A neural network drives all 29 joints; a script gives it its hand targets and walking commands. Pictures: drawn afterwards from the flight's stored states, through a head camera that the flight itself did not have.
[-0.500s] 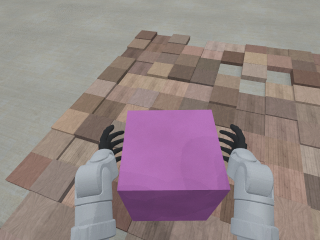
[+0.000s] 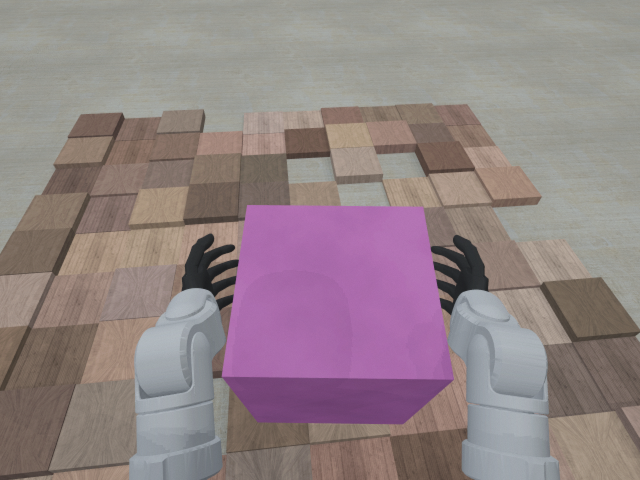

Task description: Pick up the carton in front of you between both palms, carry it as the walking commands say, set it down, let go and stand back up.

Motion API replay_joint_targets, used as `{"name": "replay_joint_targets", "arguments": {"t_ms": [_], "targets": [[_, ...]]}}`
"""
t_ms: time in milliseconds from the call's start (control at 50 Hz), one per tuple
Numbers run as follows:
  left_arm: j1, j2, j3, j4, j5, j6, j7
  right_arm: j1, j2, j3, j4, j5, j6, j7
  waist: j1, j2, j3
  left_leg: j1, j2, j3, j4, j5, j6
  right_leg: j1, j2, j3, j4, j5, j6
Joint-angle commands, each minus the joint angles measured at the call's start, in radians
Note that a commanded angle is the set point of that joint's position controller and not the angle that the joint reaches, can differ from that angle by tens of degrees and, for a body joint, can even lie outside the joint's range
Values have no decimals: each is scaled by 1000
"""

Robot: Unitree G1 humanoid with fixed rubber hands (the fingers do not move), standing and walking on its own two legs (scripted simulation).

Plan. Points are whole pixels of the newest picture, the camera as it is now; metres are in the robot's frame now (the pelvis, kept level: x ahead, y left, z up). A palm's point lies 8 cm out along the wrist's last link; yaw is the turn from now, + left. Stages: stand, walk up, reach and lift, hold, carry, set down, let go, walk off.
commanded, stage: carry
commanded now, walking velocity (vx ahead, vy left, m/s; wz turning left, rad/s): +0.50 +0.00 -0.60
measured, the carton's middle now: (332, 325) +0.32 +0.00 +0.02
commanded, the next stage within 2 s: none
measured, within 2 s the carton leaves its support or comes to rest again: neither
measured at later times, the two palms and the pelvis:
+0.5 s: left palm (320, 115) +0.64 +0.02 +0.14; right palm (509, 138) +0.59 -0.29 +0.13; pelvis +0.28 -0.07 +0.00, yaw -12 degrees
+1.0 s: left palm (333, 57) +0.94 -0.01 +0.11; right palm (473, 65) +0.90 -0.32 +0.11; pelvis +0.63 -0.13 +0.02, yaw -4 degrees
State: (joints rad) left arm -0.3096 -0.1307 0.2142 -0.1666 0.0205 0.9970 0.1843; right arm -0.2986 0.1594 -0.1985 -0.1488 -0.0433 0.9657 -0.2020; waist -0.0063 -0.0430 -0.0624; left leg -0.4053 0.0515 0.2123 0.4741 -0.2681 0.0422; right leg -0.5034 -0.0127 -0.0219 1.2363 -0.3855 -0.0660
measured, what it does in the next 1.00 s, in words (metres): walks ahead: right foot, then left foot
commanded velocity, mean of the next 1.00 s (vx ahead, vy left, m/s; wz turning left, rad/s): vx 0.50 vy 0.00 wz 0.14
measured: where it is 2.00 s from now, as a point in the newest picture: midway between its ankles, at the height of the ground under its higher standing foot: (335, 233)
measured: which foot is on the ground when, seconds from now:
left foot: down 0.00-0.32, up 0.34-0.66, down 0.68-1.00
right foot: up 0.00-0.30, down 0.32-0.72, up 0.74-1.00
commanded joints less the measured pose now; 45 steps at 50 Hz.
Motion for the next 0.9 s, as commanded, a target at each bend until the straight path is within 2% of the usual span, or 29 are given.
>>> {"name": "replay_joint_targets", "arguments": {"t_ms": [0, 80, 140, 200, 240, 260, 280, 300, 320, 340, 360, 400, 420, 480, 540, 580, 600, 620, 660, 680, 700, 720, 740, 760, 780, 800, 820, 840, 880], "targets": [[-553, -627, -528, 12, -97, -28, 16, -587, 598, 535, -28, 151, -25, 0, 6, 160, -266, 255, 291, -283, -279, -228, 81, -125, -80, 10, -135, -32, 1], [-643, -629, -490, 77, -98, -24, 34, -683, 584, 508, 13, 158, -21, -16, 12, 186, -280, 239, 286, -100, -275, -54, 75, -62, -87, -63, -330, 91, 0], [-704, -608, -472, 74, -125, -4, 41, -717, 557, 479, 16, 156, 2, -32, 7, 175, -261, 311, 286, -37, -251, -35, 40, -61, -93, -95, -459, 221, 5], [-730, -587, -461, 67, -149, 35, 39, -712, 522, 445, 15, 140, 44, -45, 0, 193, -227, 401, 300, 9, -213, 45, 5, -41, -74, -152, -569, 199, 0], [-736, -585, -456, 67, -167, 64, 35, -721, 508, 433, -2, 134, 77, -48, 25, 210, -247, 459, 303, 51, -65, 310, -20, 29, -11, -207, -615, 127, -16], [-733, -589, -453, 65, -173, 77, 33, -733, 509, 432, -13, 135, 93, -49, 57, 215, -288, 454, 297, 94, 84, 428, -42, 137, 25, -235, -681, 130, -24], [-740, -598, -449, 58, -177, 88, 30, -735, 521, 428, -20, 131, 108, -50, 77, 137, -354, 381, 259, 146, 337, 447, -72, 332, 60, -241, -779, 157, -28], [-724, -606, -442, 73, -173, 101, 28, -767, 513, 423, -18, 126, 125, -49, 105, 18, -301, 147, 203, 124, 579, 257, -105, 471, 24, -133, -815, 164, -44], [-726, -585, -429, 101, -166, 115, 33, -763, 535, 416, 16, 125, 143, -50, 64, -132, -212, -127, 100, 85, 786, -239, -142, 522, -167, 240, -850, 341, -127], [-788, -563, -426, 62, -160, 120, 39, -770, 521, 407, 18, 128, 154, -49, 79, -226, -275, -426, -23, -73, 941, -411, -152, 739, -287, 628, -916, 540, -284], [-835, -572, -435, 14, -177, 129, 39, -803, 547, 407, 10, 138, 163, -47, 70, -143, -272, -505, 49, -177, 982, -379, -127, 778, -320, 589, -875, 590, -303], [-852, -638, -472, -48, -208, 132, 27, -849, 606, 425, -36, 168, 164, -36, 59, -22, -303, -494, 97, -217, 897, -259, -104, 711, -270, 402, -833, 557, -221], [-848, -673, -493, -66, -208, 128, 21, -853, 629, 431, -50, 175, 159, -29, 51, -16, -333, -453, 102, -210, 822, -199, -95, 688, -261, 340, -848, 543, -187], [-757, -703, -515, -73, -187, 109, 6, -777, 678, 480, -39, 173, 147, -8, 49, -62, -347, -424, 74, -160, 683, -61, -73, 703, -237, 203, -876, 624, -154], [-624, -714, -517, -46, -131, 93, -5, -681, 722, 527, -17, 167, 134, 16, 55, -41, -278, -400, 34, -102, 431, 25, -50, 679, -190, 78, -896, 718, -121], [-546, -736, -531, -45, -109, 80, -17, -627, 755, 561, -21, 169, 123, 33, 48, -74, -232, -266, -19, -15, 179, 154, -46, 634, -137, -33, -920, 814, -70], [-506, -746, -542, -54, -99, 72, -23, -594, 769, 580, -33, 171, 117, 41, 43, -94, -232, -179, -66, 43, 111, 228, -41, 622, -125, -80, -906, 947, -49], [-462, -752, -551, -67, -89, 64, -28, -559, 785, 600, -48, 175, 111, 48, 31, -120, -265, -77, -109, 66, 105, 282, -21, 622, -132, -116, -832, 1094, -33], [-394, -780, -566, -94, -85, 53, -40, -520, 791, 628, -110, 187, 98, 57, -25, -148, -348, 138, -149, 57, 28, 370, 5, 619, -131, -188, -631, 1175, 20], [-383, -779, -572, -108, -89, 50, -46, -509, 791, 641, -135, 188, 90, 60, -55, -57, -391, 290, -166, 62, -54, 418, 14, 564, -98, -232, -411, 1088, 45], [-392, -779, -599, -157, -107, 44, -52, -490, 793, 663, -154, 185, 74, 62, -80, 113, -476, 632, -1, -276, -37, 410, 181, 205, -34, -173, -119, 873, 112], [-377, -793, -611, -187, -117, 39, -55, -415, 830, 658, -121, 188, 69, 64, -103, 347, -493, 774, 177, -625, -67, 607, 304, -117, 119, -102, 173, 60, 121], [-346, -784, -614, -192, -112, 29, -55, -357, 839, 668, -129, 201, 67, 69, -105, 310, -539, 761, 220, -738, -67, 605, 349, -159, 80, 89, 316, -104, 95], [-332, -784, -610, -208, -115, 19, -56, -348, 856, 696, -159, 218, 60, 76, -105, 172, -496, 668, 209, -739, -37, 576, 334, -179, 30, 133, 269, -119, 72], [-336, -796, -609, -216, -116, 10, -57, -370, 862, 712, -192, 227, 51, 82, -106, 49, -429, 548, 195, -713, -48, 541, 291, -163, -9, 136, 129, -125, 60], [-315, -798, -597, -190, -106, 5, -55, -397, 854, 714, -202, 226, 47, 86, -85, -1, -373, 434, 172, -685, -80, 459, 246, -106, -29, 131, -74, -128, 65], [-292, -799, -584, -159, -89, 3, -54, -407, 843, 710, -198, 224, 44, 89, -67, 8, -336, 326, 143, -626, -126, 330, 218, -10, -17, 84, -273, -155, 75], [-282, -798, -567, -123, -74, 1, -52, -413, 832, 706, -181, 221, 41, 93, -59, 61, -302, 266, 127, -600, -147, 275, 223, 40, 10, 37, -400, -137, 87], [-270, -811, -566, -97, -56, -12, -48, -410, 804, 693, -165, 211, 31, 98, -57, 181, -301, 215, 98, -528, -121, 410, 222, 108, 42, -15, -575, 47, 98]]}}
